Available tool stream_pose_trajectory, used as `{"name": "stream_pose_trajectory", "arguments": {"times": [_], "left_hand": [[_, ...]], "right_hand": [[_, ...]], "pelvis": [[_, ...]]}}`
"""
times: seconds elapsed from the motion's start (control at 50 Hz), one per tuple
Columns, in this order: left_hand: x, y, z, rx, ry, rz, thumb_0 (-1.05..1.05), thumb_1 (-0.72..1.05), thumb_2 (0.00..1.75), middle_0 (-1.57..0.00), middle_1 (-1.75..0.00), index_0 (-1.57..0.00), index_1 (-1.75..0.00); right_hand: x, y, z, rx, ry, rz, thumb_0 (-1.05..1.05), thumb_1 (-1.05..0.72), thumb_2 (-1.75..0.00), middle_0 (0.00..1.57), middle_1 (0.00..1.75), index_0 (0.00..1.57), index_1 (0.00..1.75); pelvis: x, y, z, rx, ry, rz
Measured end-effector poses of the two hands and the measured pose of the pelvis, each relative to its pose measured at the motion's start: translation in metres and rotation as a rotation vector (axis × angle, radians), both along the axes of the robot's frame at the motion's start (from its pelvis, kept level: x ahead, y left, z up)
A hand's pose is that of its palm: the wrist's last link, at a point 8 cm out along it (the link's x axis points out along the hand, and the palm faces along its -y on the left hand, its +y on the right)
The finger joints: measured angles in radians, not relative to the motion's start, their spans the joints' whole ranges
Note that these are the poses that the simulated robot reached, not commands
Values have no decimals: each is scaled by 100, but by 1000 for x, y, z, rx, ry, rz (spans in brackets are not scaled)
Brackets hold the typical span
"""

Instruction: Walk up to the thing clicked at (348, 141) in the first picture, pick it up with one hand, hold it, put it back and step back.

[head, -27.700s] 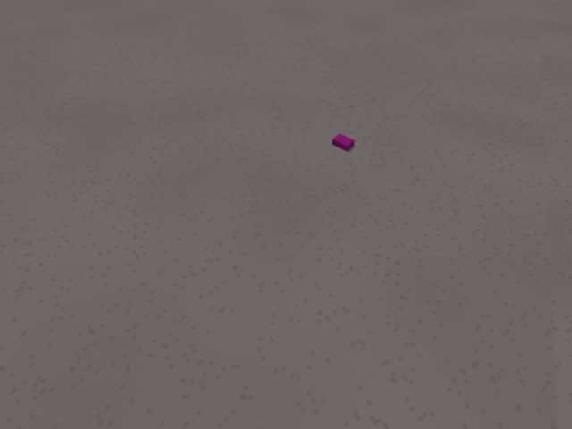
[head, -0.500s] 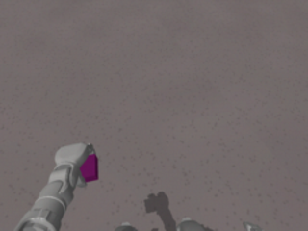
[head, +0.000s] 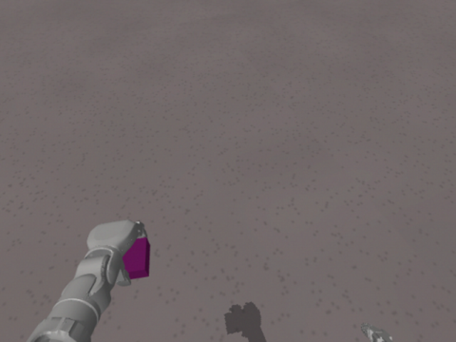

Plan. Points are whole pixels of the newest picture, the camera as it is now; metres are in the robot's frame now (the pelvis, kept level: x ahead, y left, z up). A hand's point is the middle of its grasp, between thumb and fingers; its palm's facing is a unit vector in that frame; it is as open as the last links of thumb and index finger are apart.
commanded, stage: hold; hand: left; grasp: from above
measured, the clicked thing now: (123, 260) +0.31 +0.23 -0.10
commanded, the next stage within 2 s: crouch in 1.56 s
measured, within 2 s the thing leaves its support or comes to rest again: neither
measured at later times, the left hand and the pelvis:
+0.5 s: hand (120, 265) +0.28 +0.21 -0.04, palm faces -0.45 -0.06 -0.89, open 10.0 cm; pelvis -0.01 +0.00 +0.01, yaw +0 degrees
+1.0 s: hand (119, 266) +0.27 +0.21 -0.03, palm faces -0.45 -0.07 -0.89, open 10.0 cm; pelvis -0.02 -0.01 +0.02, yaw +0 degrees
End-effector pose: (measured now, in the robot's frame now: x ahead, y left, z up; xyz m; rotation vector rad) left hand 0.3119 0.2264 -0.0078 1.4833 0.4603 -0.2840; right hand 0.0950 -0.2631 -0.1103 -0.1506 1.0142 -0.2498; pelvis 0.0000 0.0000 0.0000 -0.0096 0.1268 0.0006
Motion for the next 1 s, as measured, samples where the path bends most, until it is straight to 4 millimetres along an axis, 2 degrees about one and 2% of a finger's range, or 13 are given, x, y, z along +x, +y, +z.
{"name": "stream_pose_trajectory", "arguments": {"times": [0.2,0.7,1.0], "left_hand": [[-7,-4,9,-2,-4,-26,0,2,42,-75,-44,-75,-41],[-33,-14,29,-11,-10,-41,0,2,42,-75,-44,-75,-42],[-32,-15,40,-12,-12,-40,0,3,42,-74,-44,-74,-42]], "right_hand": [[3,0,6,7,-15,8,1,-89,-89,20,30,21,29],[4,-2,16,24,-75,36,1,-90,-90,20,30,20,29],[17,2,20,34,-99,47,1,-90,-90,20,30,20,29]], "pelvis": [[-1,0,4,3,-25,-5],[-19,-6,11,13,-86,-7],[-19,-8,15,15,-101,-8]]}}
